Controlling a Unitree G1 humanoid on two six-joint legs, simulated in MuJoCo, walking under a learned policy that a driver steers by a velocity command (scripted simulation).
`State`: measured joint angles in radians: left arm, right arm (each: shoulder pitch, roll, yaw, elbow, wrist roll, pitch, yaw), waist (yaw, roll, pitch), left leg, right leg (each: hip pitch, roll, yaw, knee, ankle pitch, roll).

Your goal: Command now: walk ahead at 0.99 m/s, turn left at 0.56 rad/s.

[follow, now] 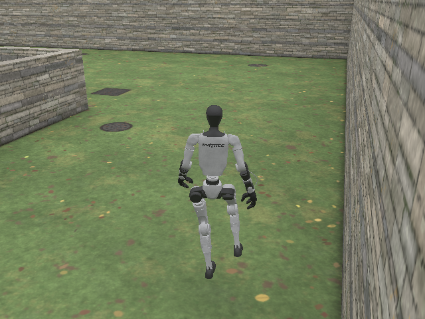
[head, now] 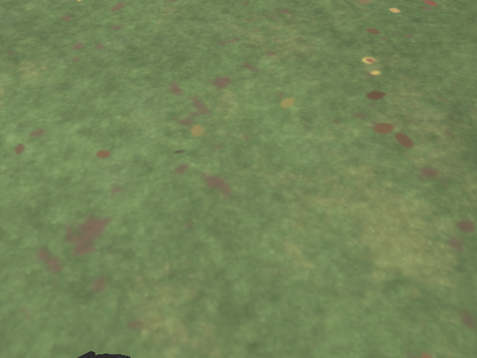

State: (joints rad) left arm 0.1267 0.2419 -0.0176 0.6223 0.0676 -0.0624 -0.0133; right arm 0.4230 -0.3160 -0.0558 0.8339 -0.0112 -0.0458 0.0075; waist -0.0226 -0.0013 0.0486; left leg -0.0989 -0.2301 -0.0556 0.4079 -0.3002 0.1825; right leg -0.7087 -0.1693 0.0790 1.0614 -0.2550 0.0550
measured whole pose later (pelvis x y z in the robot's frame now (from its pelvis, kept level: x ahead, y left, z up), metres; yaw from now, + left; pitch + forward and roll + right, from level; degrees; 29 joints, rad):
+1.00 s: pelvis +0.81 -0.12 -0.01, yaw -34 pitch +0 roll +1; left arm 0.06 0.33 0.07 0.60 0.04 0.03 -0.05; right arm 0.34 -0.32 -0.07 0.77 0.01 -0.05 -0.01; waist -0.05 -0.01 0.08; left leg -0.14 0.15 0.29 0.69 -0.47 -0.06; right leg -0.50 0.02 -0.09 0.61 -0.08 -0.09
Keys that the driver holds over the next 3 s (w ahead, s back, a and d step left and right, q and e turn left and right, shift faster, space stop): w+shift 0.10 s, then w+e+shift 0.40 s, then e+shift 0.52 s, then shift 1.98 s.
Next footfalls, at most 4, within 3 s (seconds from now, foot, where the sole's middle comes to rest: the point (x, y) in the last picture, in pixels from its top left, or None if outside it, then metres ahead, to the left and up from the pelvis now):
0.20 right None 0.42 -0.15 -0.77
0.62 left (239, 242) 0.83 0.03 -0.77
1.00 right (329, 217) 0.91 -0.27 -0.77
1.42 left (272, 199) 0.99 -0.09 -0.77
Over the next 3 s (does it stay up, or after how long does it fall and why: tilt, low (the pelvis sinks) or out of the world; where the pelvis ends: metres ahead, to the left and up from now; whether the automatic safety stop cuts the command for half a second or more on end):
stays up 0.89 -0.11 0.01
